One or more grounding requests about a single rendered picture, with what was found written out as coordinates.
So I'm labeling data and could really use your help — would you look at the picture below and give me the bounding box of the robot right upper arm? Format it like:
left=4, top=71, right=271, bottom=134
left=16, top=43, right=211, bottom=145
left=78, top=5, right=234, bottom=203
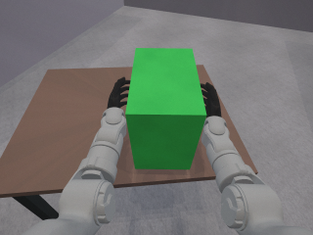
left=220, top=183, right=313, bottom=235

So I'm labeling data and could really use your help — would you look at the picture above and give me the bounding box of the table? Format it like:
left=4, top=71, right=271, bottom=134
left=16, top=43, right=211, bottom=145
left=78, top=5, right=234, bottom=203
left=0, top=65, right=258, bottom=220

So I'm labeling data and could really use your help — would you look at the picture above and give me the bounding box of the robot right hand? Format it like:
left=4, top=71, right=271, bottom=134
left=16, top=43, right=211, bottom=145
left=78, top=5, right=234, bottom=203
left=200, top=82, right=222, bottom=118

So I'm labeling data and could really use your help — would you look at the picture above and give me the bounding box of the robot right forearm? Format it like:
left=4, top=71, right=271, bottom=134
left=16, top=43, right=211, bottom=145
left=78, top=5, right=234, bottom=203
left=201, top=116, right=284, bottom=219

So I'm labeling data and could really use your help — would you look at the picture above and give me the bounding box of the robot left hand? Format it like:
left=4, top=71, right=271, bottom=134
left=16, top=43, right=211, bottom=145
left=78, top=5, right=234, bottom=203
left=107, top=77, right=131, bottom=109

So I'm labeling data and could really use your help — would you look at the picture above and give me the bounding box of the robot left upper arm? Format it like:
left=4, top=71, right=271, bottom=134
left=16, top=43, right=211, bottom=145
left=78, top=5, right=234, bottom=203
left=22, top=179, right=116, bottom=235

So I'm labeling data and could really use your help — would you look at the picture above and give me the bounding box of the robot left forearm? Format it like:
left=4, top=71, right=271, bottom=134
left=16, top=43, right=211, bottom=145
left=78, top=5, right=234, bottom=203
left=58, top=107, right=127, bottom=215

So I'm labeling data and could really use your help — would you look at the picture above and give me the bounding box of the carton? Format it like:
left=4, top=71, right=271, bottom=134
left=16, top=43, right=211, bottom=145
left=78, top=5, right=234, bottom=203
left=125, top=48, right=207, bottom=170

